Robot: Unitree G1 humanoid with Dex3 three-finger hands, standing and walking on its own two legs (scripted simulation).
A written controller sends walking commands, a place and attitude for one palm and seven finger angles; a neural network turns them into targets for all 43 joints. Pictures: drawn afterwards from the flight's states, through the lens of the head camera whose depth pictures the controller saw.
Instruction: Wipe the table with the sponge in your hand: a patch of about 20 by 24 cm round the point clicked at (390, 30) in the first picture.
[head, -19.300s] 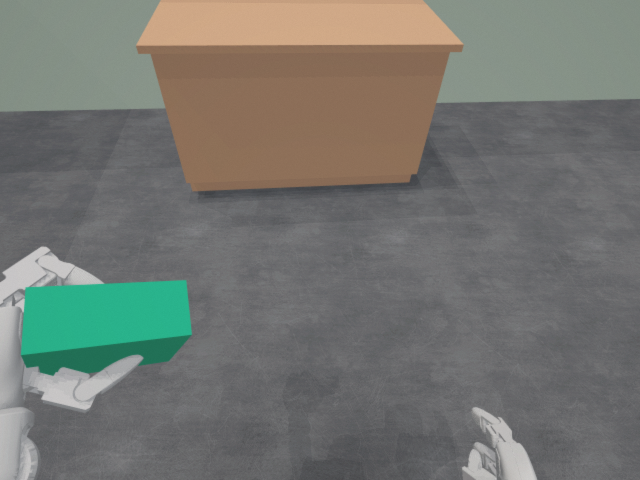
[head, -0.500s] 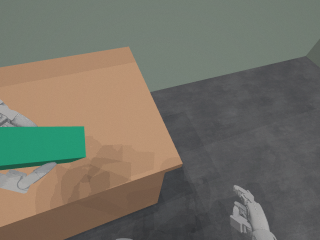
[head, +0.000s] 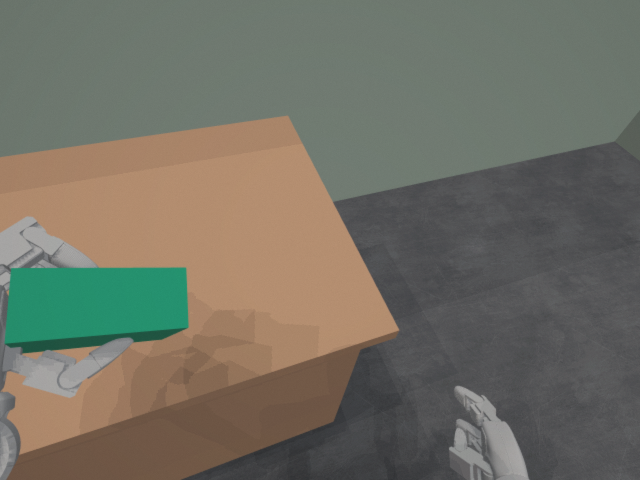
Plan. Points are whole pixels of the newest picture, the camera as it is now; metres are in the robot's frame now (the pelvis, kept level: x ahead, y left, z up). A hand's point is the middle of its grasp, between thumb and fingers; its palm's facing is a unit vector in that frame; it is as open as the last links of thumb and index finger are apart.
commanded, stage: come to a stop and stand still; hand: left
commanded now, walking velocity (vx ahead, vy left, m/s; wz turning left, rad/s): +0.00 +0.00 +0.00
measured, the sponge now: (127, 309) +0.23 +0.21 +0.14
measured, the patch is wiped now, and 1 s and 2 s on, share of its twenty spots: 0.00 0.00 0.00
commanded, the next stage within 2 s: look again from close up in 0.16 s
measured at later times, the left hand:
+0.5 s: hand (86, 326) +0.21 +0.23 +0.15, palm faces +0.34 -0.85 -0.40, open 9.5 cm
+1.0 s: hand (141, 312) +0.23 +0.19 +0.16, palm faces +0.31 -0.87 -0.37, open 9.5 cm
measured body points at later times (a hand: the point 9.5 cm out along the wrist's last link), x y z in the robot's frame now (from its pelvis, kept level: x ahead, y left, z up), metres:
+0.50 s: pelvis +0.00 -0.01 +0.00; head +0.01 +0.00 +0.45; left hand +0.19 +0.27 +0.18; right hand +0.17 -0.24 -0.07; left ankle +0.02 +0.06 -0.74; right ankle +0.00 -0.16 -0.74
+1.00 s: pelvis +0.00 -0.05 +0.00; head +0.02 -0.03 +0.45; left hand +0.20 +0.23 +0.18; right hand +0.18 -0.27 -0.07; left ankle +0.02 +0.06 -0.74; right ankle +0.00 -0.16 -0.74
